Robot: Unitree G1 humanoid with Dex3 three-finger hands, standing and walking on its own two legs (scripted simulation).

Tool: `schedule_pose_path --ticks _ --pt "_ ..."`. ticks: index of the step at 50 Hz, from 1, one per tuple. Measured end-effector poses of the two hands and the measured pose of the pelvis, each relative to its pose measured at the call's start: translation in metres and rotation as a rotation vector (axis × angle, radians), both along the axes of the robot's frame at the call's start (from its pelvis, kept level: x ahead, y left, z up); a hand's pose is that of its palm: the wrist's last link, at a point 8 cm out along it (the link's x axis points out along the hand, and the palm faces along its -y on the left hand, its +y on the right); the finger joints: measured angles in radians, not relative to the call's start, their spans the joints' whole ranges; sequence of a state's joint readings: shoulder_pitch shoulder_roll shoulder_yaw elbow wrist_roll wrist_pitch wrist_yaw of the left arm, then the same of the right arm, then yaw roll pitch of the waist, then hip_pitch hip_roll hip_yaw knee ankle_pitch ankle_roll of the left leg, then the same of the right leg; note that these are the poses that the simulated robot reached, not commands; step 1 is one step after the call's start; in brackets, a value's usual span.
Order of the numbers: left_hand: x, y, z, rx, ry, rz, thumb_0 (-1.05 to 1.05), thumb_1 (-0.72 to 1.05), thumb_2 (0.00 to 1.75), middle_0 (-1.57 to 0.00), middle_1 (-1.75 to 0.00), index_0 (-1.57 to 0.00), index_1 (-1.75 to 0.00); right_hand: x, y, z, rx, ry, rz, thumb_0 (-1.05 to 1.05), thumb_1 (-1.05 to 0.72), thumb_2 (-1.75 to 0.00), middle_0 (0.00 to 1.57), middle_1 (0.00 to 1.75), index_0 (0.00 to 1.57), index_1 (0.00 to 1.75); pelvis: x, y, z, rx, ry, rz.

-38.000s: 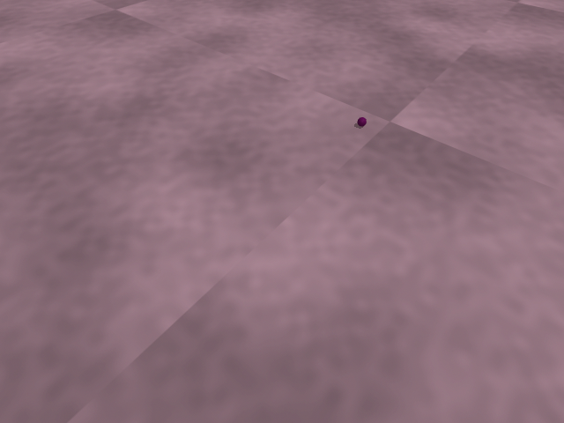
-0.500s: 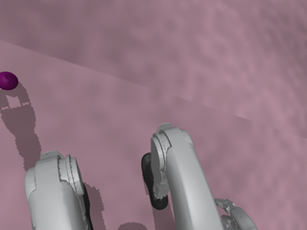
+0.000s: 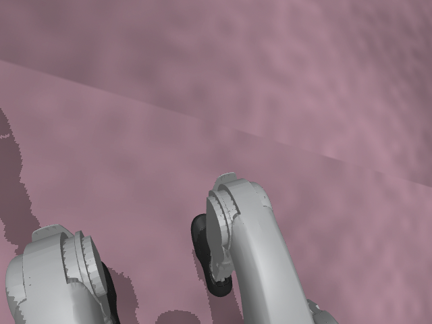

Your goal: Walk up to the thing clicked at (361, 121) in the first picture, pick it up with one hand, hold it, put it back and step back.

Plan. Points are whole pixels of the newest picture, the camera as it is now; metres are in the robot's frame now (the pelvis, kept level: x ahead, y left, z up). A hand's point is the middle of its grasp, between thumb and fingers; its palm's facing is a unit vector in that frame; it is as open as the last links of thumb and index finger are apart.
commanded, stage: home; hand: left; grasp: from above
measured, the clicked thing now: out of the picture +0.54 +0.32 -0.29
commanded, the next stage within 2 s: none
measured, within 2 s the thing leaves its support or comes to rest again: neither
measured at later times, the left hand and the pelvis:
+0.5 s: hand out of the picture +0.38 +0.33 +0.03, palm faces -0.23 -0.59 -0.77, open 7.9 cm; pelvis +0.01 +0.00 +0.13, yaw +6 degrees
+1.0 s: hand out of the picture +0.26 +0.22 +0.23, palm faces +0.17 -0.94 -0.31, open 7.4 cm; pelvis +0.05 -0.02 +0.32, yaw +10 degrees
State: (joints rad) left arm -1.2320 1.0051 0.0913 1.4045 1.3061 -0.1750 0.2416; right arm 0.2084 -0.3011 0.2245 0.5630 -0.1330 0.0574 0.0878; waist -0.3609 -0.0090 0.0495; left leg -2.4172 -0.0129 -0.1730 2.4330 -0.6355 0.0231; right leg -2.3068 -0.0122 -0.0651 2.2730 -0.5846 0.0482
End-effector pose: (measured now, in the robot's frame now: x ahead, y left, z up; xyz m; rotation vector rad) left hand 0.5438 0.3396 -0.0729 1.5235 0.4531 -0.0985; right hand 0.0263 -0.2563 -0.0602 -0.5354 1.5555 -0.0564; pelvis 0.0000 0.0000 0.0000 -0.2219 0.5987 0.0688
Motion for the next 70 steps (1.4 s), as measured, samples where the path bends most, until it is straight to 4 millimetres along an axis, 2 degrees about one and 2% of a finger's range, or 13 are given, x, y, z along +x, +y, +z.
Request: schedule_pose_path --ticks 4,8,12,17,21,25,29,33,39,48,54,64,70 --pt "0.000 0.012 0.018 0.019 0.013 0.053 0.00 -0.24 0.87 -0.28 -0.75 -0.26 -0.76 0.008 0.003 0.000 0.027 -0.013 -0.016 0.00 -0.90 -0.90 0.21 0.30 0.20 0.30 0.004 0.001 0.007 0.003 0.020 0.003" --pt "-0.013 0.020 0.033 -0.014 0.056 0.094 0.00 -0.11 0.89 -0.26 -0.67 -0.25 -0.69 0.019 0.003 0.006 0.046 -0.022 -0.022 0.00 -0.90 -0.90 0.21 0.30 0.20 0.30 0.007 0.002 0.020 0.004 0.034 0.010" --pt "-0.043 0.020 0.050 -0.109 0.091 0.110 0.00 0.09 0.88 -0.25 -0.57 -0.23 -0.58 0.034 -0.002 0.019 0.052 -0.035 -0.022 0.00 -0.90 -0.90 0.21 0.30 0.20 0.30 0.009 0.004 0.040 0.009 0.048 0.022" --pt "-0.093 0.018 0.092 -0.299 0.046 0.164 0.00 0.41 0.86 -0.23 -0.43 -0.22 -0.44 0.066 -0.011 0.041 0.045 -0.091 -0.012 0.00 -0.90 -0.90 0.21 0.30 0.20 0.30 0.009 0.005 0.072 0.032 0.054 0.038" --pt "-0.135 0.021 0.127 -0.399 0.010 0.245 0.00 0.63 0.87 -0.22 -0.36 -0.22 -0.37 0.104 -0.011 0.064 0.055 -0.209 0.011 0.00 -0.90 -0.90 0.21 0.30 0.20 0.30 0.008 0.003 0.101 0.051 0.037 0.048" --pt "-0.173 0.017 0.159 -0.487 0.001 0.338 0.01 0.77 0.89 -0.22 -0.33 -0.21 -0.34 0.144 -0.001 0.095 0.093 -0.348 0.047 0.00 -0.91 -0.90 0.21 0.30 0.20 0.30 0.007 0.001 0.133 0.071 0.007 0.056" --pt "-0.205 0.001 0.186 -0.590 0.023 0.424 0.01 0.84 0.89 -0.22 -0.31 -0.21 -0.32 0.176 0.012 0.131 0.144 -0.477 0.079 0.00 -0.91 -0.90 0.21 0.30 0.20 0.30 0.009 -0.003 0.166 0.090 -0.028 0.067" --pt "-0.230 -0.021 0.215 -0.704 0.021 0.503 0.01 0.87 0.90 -0.22 -0.31 -0.21 -0.31 0.197 0.023 0.167 0.187 -0.582 0.086 0.00 -0.91 -0.90 0.21 0.30 0.20 0.30 0.015 -0.007 0.199 0.109 -0.065 0.076" --pt "-0.255 -0.047 0.258 -0.851 -0.002 0.637 0.01 0.88 0.90 -0.21 -0.30 -0.21 -0.31 0.210 0.031 0.217 0.227 -0.680 0.067 0.01 -0.91 -0.90 0.21 0.30 0.20 0.30 0.024 -0.013 0.244 0.137 -0.129 0.086" --pt "-0.297 -0.071 0.323 -1.025 0.012 0.836 0.01 0.89 0.90 -0.21 -0.30 -0.21 -0.30 0.206 0.026 0.285 0.215 -0.735 0.026 0.01 -0.91 -0.90 0.21 0.30 0.20 0.30 0.042 -0.018 0.309 0.167 -0.224 0.098" --pt "-0.320 -0.082 0.366 -1.115 0.004 0.917 0.01 0.90 0.90 -0.21 -0.30 -0.20 -0.30 0.207 0.022 0.325 0.186 -0.788 0.011 0.01 -0.91 -0.90 0.21 0.30 0.20 0.30 0.057 -0.017 0.344 0.180 -0.286 0.111" --pt "-0.349 -0.093 0.432 -1.161 -0.026 0.920 0.01 0.90 0.90 -0.20 -0.30 -0.20 -0.30 0.230 0.029 0.379 0.192 -0.933 0.017 0.01 -0.91 -0.90 0.21 0.30 0.20 0.30 0.079 -0.011 0.384 0.198 -0.374 0.123" --pt "-0.363 -0.094 0.449 -1.160 -0.029 0.927 0.01 0.90 0.90 -0.20 -0.30 -0.20 -0.30 0.251 0.041 0.394 0.226 -1.004 0.050 0.01 -0.90 -0.90 0.21 0.30 0.20 0.30 0.085 -0.009 0.392 0.207 -0.400 0.130"
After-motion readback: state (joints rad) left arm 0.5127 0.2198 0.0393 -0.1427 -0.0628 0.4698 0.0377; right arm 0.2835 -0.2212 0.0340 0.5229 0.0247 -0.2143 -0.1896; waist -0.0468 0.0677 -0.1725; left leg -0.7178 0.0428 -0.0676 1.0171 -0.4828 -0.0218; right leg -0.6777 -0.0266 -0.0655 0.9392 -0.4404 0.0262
